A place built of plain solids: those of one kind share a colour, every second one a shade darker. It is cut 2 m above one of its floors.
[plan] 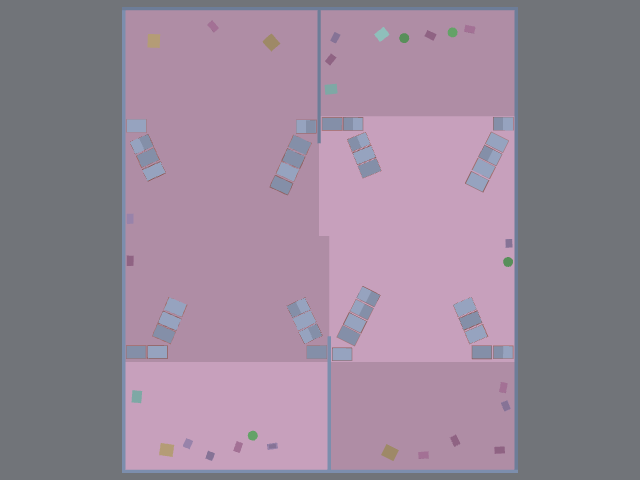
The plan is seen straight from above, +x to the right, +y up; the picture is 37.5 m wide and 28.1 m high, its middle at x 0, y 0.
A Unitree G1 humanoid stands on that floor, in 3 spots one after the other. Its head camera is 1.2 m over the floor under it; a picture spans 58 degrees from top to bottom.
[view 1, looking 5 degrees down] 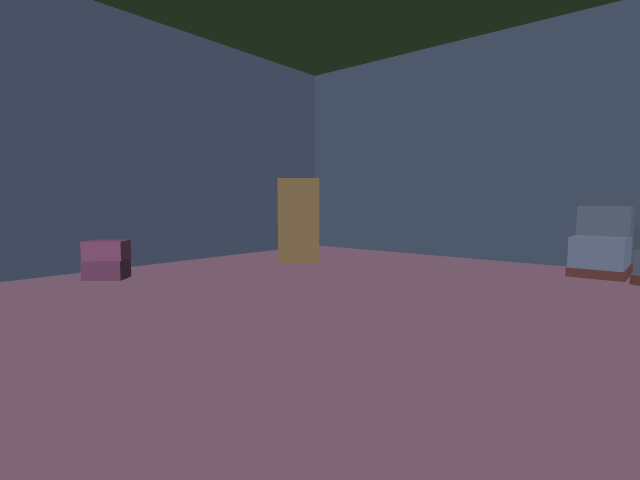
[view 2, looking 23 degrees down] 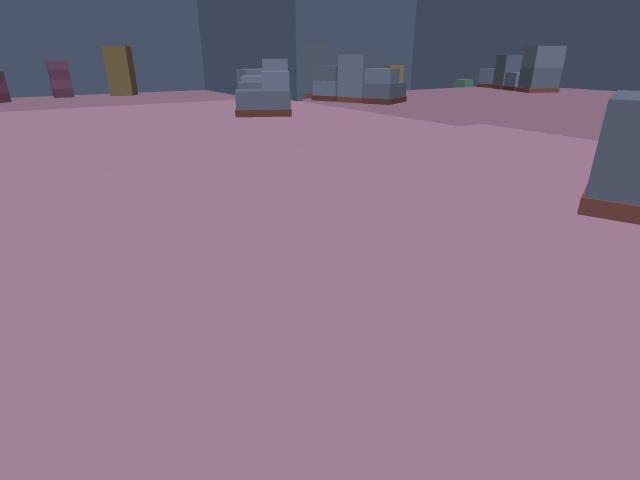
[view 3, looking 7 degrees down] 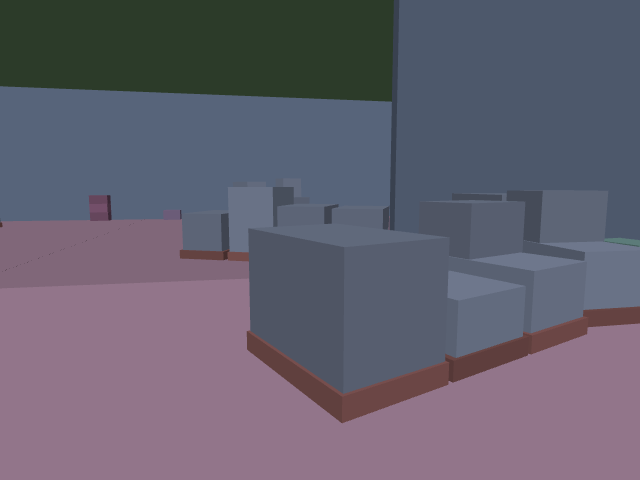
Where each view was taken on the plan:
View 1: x -9.26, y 5.62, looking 40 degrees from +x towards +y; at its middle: wall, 11.94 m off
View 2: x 7.22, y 5.72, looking -123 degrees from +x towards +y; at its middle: floor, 3.07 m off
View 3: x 5.63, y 3.54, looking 169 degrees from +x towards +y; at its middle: load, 2.41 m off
